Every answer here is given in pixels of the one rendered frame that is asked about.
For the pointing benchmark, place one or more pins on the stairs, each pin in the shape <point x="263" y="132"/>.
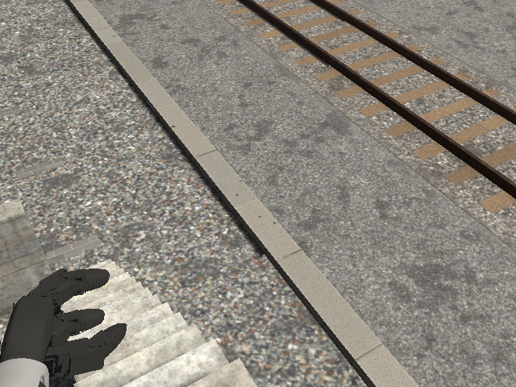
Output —
<point x="158" y="349"/>

